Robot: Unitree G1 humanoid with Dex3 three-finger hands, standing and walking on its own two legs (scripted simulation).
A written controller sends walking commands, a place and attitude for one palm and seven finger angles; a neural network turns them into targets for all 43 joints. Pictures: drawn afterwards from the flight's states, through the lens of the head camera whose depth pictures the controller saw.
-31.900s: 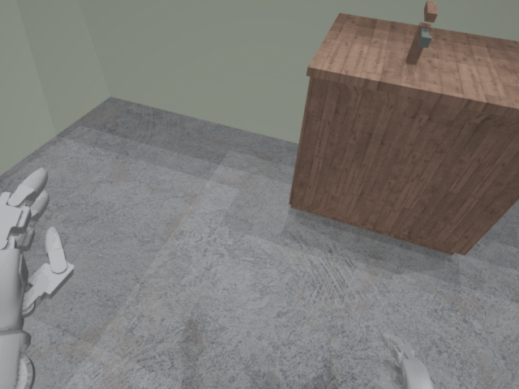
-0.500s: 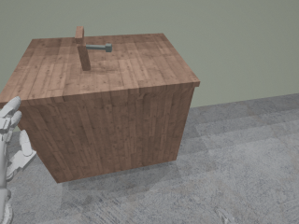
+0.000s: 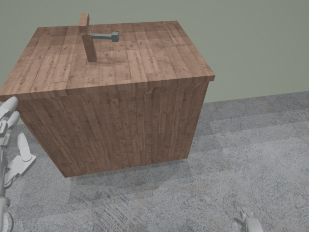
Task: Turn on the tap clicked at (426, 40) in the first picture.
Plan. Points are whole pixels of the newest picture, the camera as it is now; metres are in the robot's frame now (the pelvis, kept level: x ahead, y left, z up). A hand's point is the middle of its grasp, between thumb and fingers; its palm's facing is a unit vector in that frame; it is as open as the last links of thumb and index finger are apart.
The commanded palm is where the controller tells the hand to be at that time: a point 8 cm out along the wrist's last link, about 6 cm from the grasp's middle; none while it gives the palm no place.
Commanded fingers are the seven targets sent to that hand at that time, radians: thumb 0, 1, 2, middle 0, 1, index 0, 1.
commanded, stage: stand and check the lever's angle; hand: left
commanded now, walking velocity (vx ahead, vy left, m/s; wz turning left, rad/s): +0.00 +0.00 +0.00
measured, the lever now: (115, 37) +0.79 +0.20 +0.14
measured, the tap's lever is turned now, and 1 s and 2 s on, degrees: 75 75 75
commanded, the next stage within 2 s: stand and wait in 0.08 s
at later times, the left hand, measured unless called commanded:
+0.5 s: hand (38, 145) +0.24 +0.25 +0.17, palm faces +0.36 -0.86 -0.35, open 7.4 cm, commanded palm +0.19 +0.29 +0.19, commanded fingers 0.00 0.90 0.90 -0.20 -0.30 -0.20 -0.30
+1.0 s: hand (39, 149) +0.23 +0.24 +0.17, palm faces +0.36 -0.86 -0.37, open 7.4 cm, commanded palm +0.18 +0.28 +0.19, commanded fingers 0.00 0.90 0.90 -0.20 -0.30 -0.20 -0.30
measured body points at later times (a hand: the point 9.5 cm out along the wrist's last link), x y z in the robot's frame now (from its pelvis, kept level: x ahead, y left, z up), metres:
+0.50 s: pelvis +0.02 +0.01 +0.01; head +0.04 +0.02 +0.46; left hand +0.22 +0.29 +0.19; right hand +0.21 -0.22 -0.06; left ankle +0.03 +0.13 -0.73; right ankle +0.03 -0.11 -0.73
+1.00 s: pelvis +0.01 +0.01 +0.01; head +0.02 +0.00 +0.46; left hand +0.21 +0.28 +0.19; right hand +0.18 -0.23 -0.07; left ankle +0.03 +0.13 -0.73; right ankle +0.03 -0.11 -0.73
